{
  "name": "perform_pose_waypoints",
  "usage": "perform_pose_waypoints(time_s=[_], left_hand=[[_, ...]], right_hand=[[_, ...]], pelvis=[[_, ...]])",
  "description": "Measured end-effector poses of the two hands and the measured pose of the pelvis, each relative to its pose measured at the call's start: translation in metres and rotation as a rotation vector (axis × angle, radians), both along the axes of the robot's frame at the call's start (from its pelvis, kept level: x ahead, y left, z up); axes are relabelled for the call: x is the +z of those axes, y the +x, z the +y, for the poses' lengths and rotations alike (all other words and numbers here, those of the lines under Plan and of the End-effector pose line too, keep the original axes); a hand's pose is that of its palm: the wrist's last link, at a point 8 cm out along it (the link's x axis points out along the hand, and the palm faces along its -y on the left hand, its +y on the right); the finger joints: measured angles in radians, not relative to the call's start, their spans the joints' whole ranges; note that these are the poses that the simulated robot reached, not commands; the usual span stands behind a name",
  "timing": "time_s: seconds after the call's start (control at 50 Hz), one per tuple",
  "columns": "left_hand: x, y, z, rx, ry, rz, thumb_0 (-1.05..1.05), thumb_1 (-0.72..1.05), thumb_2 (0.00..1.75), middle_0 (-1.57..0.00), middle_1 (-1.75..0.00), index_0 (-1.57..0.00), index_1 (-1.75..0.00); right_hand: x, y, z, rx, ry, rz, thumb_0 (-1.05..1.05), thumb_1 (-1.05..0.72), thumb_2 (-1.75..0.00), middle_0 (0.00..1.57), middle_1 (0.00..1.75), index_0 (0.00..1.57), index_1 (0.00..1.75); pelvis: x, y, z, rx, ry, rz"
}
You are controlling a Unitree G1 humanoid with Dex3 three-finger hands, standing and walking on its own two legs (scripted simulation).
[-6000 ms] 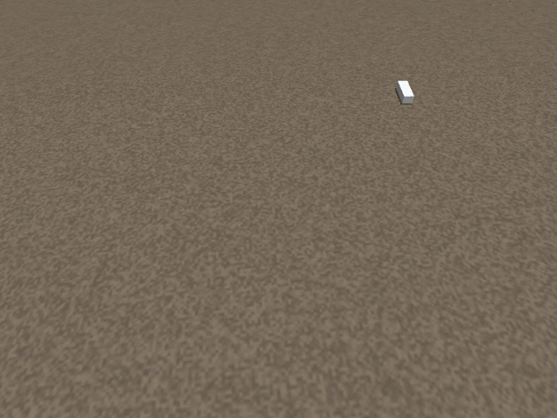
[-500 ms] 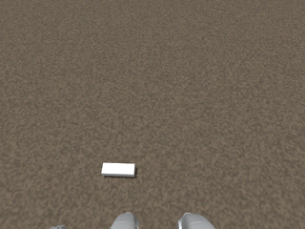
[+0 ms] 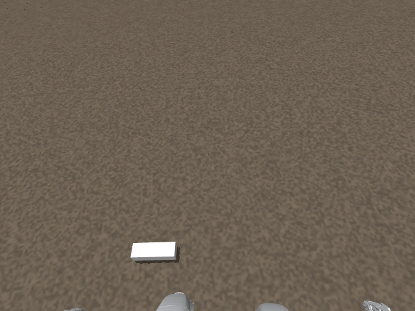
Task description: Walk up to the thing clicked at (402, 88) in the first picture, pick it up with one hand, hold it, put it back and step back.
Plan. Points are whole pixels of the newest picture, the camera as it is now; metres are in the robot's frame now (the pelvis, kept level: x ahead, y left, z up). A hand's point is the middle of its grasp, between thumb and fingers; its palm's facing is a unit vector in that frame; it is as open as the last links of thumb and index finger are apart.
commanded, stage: walk up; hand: left
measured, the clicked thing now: (154, 251) +0.44 +0.33 -0.72
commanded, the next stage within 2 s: stand in 1.42 s
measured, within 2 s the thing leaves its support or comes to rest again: neither
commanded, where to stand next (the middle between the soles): +0.07 +0.03 m, yaw +2 degrees
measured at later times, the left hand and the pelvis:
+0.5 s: hand out of the picture +0.12 +0.27 -0.11, palm faces +0.03 -0.94 -0.35, open 7.4 cm; pelvis +0.00 +0.01 +0.03, yaw +2 degrees
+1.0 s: hand out of the picture +0.07 +0.28 -0.12, palm faces +0.07 -0.93 -0.35, open 7.4 cm; pelvis +0.01 +0.02 +0.03, yaw +3 degrees
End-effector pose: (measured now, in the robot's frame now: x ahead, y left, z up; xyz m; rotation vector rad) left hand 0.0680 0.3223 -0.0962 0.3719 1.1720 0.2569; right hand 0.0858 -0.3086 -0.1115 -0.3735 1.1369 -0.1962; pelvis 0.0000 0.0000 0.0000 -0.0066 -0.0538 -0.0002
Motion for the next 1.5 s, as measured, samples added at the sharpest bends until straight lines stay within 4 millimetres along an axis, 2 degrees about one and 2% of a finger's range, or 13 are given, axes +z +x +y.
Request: perform_pose_waypoints(time_s=[0.06,0.14,0.28,0.42,0.5,0.58,0.7,0.84,0.96,1.16,1.36,1.5], left_hand=[[0.002,-0.013,-0.011,0.008,-0.006,0.052,0.00,0.91,0.89,-0.20,-0.30,-0.20,-0.30],[0.003,-0.012,-0.019,0.013,-0.018,0.056,0.00,0.90,0.89,-0.20,-0.30,-0.20,-0.30],[0.008,0.012,-0.025,-0.005,-0.043,-0.011,0.01,0.90,0.89,-0.20,-0.30,-0.20,-0.30],[0.016,0.039,-0.017,-0.012,-0.061,-0.075,0.00,0.90,0.89,-0.20,-0.30,-0.20,-0.30],[0.019,0.045,-0.011,-0.004,-0.066,-0.089,0.00,0.91,0.89,-0.20,-0.30,-0.20,-0.30],[0.020,0.041,-0.006,0.011,-0.065,-0.075,0.00,0.91,0.89,-0.20,-0.30,-0.20,-0.30],[0.018,0.024,-0.001,0.036,-0.062,-0.022,0.00,0.91,0.89,-0.20,-0.30,-0.20,-0.30],[0.015,0.004,0.001,0.069,-0.066,0.031,0.00,0.91,0.89,-0.20,-0.30,-0.20,-0.30],[0.013,-0.005,0.000,0.088,-0.070,0.048,0.00,0.91,0.89,-0.20,-0.30,-0.20,-0.30],[0.013,0.000,0.001,0.088,-0.071,0.042,0.00,0.91,0.89,-0.20,-0.30,-0.20,-0.30],[0.016,0.012,0.003,0.080,-0.068,0.017,0.00,0.91,0.89,-0.20,-0.30,-0.20,-0.30],[0.017,0.014,0.002,0.079,-0.065,0.028,0.00,0.91,0.89,-0.20,-0.30,-0.20,-0.30]], right_hand=[[-0.001,-0.005,-0.007,-0.024,0.017,0.021,0.01,-0.90,-0.89,0.20,0.30,0.21,0.30],[-0.004,-0.015,-0.010,-0.031,0.022,0.062,0.01,-0.90,-0.89,0.20,0.30,0.20,0.30],[0.002,-0.021,0.000,-0.026,0.050,0.094,0.01,-0.90,-0.89,0.20,0.30,0.20,0.30],[0.011,-0.017,0.016,-0.023,0.060,0.084,0.01,-0.90,-0.89,0.20,0.30,0.20,0.30],[0.016,-0.013,0.022,-0.014,0.059,0.085,0.00,-0.90,-0.89,0.20,0.30,0.20,0.30],[0.020,-0.005,0.026,-0.006,0.058,0.080,0.00,-0.90,-0.89,0.20,0.30,0.21,0.30],[0.023,0.009,0.028,0.004,0.055,0.066,0.00,-0.90,-0.89,0.20,0.30,0.21,0.30],[0.024,0.022,0.031,0.022,0.054,0.065,0.00,-0.90,-0.89,0.20,0.30,0.20,0.30],[0.025,0.032,0.035,0.032,0.058,0.064,0.00,-0.90,-0.89,0.20,0.30,0.20,0.30],[0.026,0.041,0.041,0.036,0.067,0.057,0.00,-0.90,-0.89,0.20,0.30,0.20,0.30],[0.025,0.039,0.042,0.033,0.066,0.072,0.00,-0.90,-0.89,0.20,0.30,0.20,0.30],[0.025,0.039,0.040,0.035,0.063,0.073,0.00,-0.90,-0.89,0.20,0.30,0.20,0.30]], pelvis=[[0.005,0.001,-0.003,-0.007,0.020,0.009],[0.008,-0.001,-0.004,0.011,0.033,0.011],[0.016,-0.004,-0.002,0.020,0.028,0.006],[0.023,-0.002,0.006,0.024,0.015,0.005],[0.026,0.000,0.009,0.029,0.009,0.009],[0.029,0.002,0.011,0.034,0.004,0.010],[0.031,0.004,0.013,0.043,0.002,0.013],[0.033,0.008,0.015,0.052,0.001,0.017],[0.033,0.011,0.016,0.059,-0.001,0.017],[0.034,0.015,0.018,0.065,-0.003,0.019],[0.035,0.018,0.019,0.075,-0.001,0.025],[0.036,0.022,0.017,0.070,0.005,0.027]])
